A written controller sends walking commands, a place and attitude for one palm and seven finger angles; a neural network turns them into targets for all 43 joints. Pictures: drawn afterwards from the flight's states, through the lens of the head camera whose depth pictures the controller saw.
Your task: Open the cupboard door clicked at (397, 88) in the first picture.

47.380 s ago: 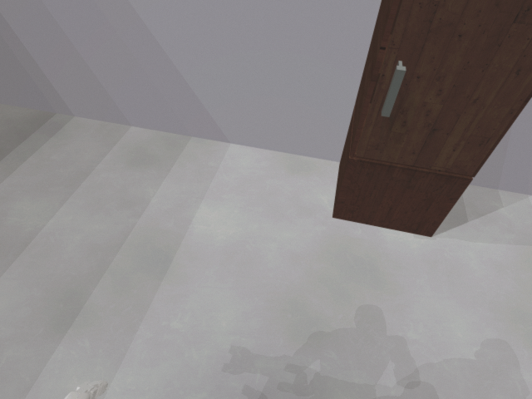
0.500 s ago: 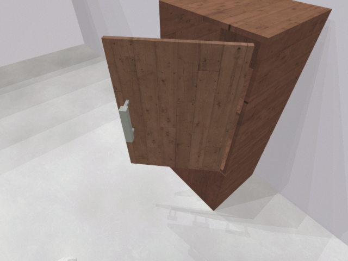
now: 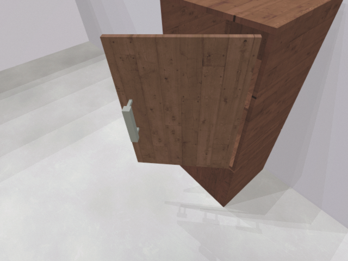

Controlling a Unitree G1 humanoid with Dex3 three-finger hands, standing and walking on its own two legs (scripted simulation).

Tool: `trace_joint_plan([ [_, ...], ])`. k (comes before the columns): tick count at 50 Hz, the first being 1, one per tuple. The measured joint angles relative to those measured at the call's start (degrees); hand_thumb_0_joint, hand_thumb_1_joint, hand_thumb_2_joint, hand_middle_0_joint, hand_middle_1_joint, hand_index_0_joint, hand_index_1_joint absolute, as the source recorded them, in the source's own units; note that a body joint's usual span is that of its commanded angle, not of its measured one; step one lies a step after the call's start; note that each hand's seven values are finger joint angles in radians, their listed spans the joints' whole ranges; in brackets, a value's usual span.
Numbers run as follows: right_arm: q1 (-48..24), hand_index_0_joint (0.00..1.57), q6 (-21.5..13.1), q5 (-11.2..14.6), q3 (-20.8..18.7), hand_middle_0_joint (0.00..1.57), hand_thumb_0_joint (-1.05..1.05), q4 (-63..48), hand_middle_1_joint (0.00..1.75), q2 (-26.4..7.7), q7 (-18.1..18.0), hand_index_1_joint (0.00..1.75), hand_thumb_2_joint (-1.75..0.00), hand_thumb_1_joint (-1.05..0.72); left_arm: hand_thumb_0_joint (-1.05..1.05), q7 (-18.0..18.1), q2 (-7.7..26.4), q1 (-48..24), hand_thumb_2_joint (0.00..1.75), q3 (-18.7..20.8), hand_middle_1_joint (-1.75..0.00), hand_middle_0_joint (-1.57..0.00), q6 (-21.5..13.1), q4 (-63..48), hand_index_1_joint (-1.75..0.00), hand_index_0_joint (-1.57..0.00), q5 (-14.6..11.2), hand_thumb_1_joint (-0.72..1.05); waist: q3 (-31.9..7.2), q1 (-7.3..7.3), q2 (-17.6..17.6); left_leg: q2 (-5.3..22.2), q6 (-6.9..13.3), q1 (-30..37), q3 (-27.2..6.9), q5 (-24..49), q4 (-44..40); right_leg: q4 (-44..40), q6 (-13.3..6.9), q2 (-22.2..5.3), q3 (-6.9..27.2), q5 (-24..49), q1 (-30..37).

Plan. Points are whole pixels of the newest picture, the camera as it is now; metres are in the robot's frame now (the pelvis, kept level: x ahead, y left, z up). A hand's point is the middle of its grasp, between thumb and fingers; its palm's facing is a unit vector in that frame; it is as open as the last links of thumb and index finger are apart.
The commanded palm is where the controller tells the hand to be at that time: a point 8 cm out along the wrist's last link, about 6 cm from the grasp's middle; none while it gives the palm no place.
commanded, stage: come to a stop and stand still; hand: left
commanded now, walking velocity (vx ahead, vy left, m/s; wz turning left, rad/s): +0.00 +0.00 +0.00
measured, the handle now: (132, 121) +0.57 +0.19 -0.04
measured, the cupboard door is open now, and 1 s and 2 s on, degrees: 43 43 43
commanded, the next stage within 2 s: look again from close up in 0.76 s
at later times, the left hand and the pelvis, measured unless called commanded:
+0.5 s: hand out of the picture +0.05 +0.16 -0.16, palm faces -0.01 -0.97 -0.23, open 7.4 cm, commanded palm none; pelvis +0.01 -0.03 +0.00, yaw -1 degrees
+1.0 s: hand out of the picture +0.04 +0.15 -0.17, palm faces +0.01 -0.97 -0.22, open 7.4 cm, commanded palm none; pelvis +0.01 -0.04 +0.00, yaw +0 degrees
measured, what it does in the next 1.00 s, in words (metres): stands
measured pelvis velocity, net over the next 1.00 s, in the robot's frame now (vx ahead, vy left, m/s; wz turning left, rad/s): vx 0.01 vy -0.04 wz -0.01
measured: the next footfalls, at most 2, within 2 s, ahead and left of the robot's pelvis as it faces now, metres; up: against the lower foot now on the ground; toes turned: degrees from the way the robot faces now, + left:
none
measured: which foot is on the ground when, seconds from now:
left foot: down 0.00-1.00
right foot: down 0.00-1.00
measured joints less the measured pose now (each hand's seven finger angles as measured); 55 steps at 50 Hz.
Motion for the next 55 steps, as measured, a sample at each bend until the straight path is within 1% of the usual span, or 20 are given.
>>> trace_joint_plan([
  [4,0.62,0.20,-0.34,0.18,-0.10,0.20,0.01,1.43,0.30,0.55,-0.01,0.29,-0.90,-0.94,0.01,0.20,-1.30,0.13,0.90,0.21,-0.30,-0.20,-0.42,0.55,-0.30,-0.20,-0.09,0.91,0.62,-0.01,0.28,0.05,-0.14,0.55,0.21,0.18,-0.94,-0.17,-0.13,0.14,0.23,-0.17,0.09],
  [9,1.05,0.20,-0.85,0.22,-0.26,0.20,0.01,3.14,0.30,1.11,-0.26,0.29,-0.90,-0.92,0.01,0.36,-1.95,-0.81,0.90,0.60,-0.30,-0.20,-0.72,1.21,-0.30,-0.20,-0.16,0.91,1.40,-0.27,-0.07,0.40,-0.55,1.12,0.36,0.25,-1.75,-0.35,-0.50,0.56,0.36,-0.37,0.27],
  [17,0.72,0.20,-0.88,0.19,-0.77,0.20,0.00,5.22,0.30,1.22,-0.64,0.29,-0.90,-0.91,0.01,0.63,-0.96,-3.09,0.90,1.32,-0.30,-0.20,-1.07,1.54,-0.30,-0.20,-0.15,0.91,2.02,-0.56,-0.78,1.24,-1.43,2.07,0.13,0.12,-2.24,-0.65,-1.30,1.39,0.03,-0.72,1.13],
  [29,-1.13,0.20,-0.64,0.06,-1.22,0.20,0.00,5.37,0.30,0.58,-0.56,0.29,-0.90,-0.91,0.01,0.45,0.20,-5.45,0.90,1.57,-0.30,-0.20,-1.13,0.62,-0.30,-0.20,-0.09,0.91,1.71,-0.72,-1.72,2.52,-2.60,2.41,-0.31,0.41,-2.63,-2.06,-2.42,2.64,-0.60,-0.12,1.99],
  [40,-1.30,0.20,-0.42,-0.06,-1.22,0.20,0.00,5.20,0.30,0.58,-0.31,0.29,-0.90,-0.91,0.01,0.23,0.81,-4.96,0.90,1.81,-0.30,-0.20,-0.97,0.37,-0.30,-0.20,-0.08,0.91,1.69,-0.46,-2.16,3.29,-3.18,2.10,-0.77,0.77,-2.96,-3.64,-2.99,3.40,-1.16,0.70,2.36],
  [55,-0.74,0.20,-0.41,0.04,-1.08,0.20,0.00,6.03,0.30,1.26,-0.41,0.29,-0.90,-0.91,0.01,0.29,0.96,-3.93,0.90,1.88,-0.30,-0.20,-0.81,1.10,-0.30,-0.20,-0.12,0.91,2.01,-0.17,-2.33,3.40,-3.27,2.36,-0.91,0.84,-3.39,-4.13,-3.02,3.52,-1.29,0.76,2.68],
])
